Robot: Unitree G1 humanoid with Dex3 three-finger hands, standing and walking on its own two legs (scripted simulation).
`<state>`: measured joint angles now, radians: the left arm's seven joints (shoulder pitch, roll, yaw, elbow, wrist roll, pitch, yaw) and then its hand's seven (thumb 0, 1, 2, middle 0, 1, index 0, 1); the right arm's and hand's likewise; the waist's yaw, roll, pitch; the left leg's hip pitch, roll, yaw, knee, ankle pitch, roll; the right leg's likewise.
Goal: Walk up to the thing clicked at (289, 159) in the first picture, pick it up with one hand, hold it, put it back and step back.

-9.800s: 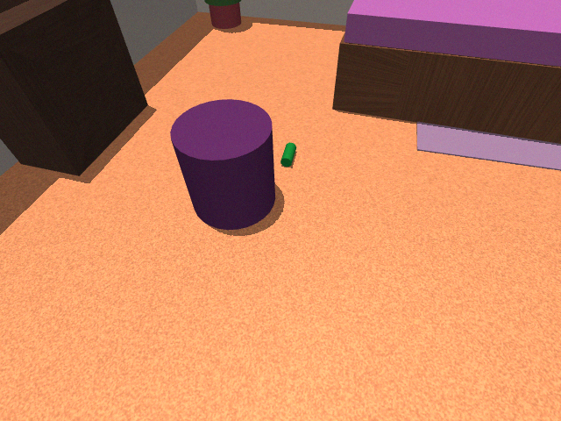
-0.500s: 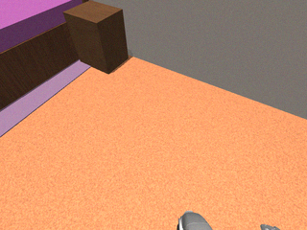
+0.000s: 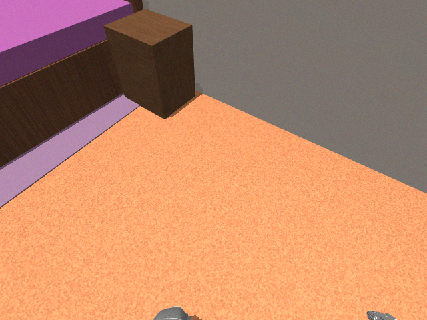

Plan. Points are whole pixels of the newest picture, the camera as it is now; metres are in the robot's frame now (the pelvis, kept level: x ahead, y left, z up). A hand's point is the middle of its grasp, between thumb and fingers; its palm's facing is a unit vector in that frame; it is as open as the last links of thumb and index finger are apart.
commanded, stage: walk up
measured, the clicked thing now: out of the picture -0.06 +1.39 -0.72
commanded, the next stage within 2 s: none
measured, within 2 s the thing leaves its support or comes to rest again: neither
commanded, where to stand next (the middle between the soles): +0.44 +0.00 m, yaw +0 degrees
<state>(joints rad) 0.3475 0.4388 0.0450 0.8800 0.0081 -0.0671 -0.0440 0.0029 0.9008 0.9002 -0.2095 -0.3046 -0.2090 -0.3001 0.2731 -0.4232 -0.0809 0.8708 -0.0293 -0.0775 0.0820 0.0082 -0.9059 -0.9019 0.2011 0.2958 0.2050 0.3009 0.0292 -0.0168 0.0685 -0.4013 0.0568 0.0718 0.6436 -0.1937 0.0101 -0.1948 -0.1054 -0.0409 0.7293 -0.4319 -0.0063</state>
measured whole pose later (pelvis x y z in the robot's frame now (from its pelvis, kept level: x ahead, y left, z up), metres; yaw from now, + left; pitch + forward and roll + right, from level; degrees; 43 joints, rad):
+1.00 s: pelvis +0.37 -0.05 +0.00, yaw +38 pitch -3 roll +1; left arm 0.28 0.42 0.04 0.76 0.02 0.05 -0.05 0.01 0.91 0.90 -0.20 -0.30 -0.20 -0.30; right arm 0.23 -0.40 -0.05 0.66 0.00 -0.01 -0.01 0.01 -0.91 -0.90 0.20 0.30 0.20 0.30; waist 0.04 -0.08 0.17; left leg -0.36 -0.06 0.04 0.63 -0.22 0.06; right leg -0.42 -0.07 -0.03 1.17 -0.52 0.02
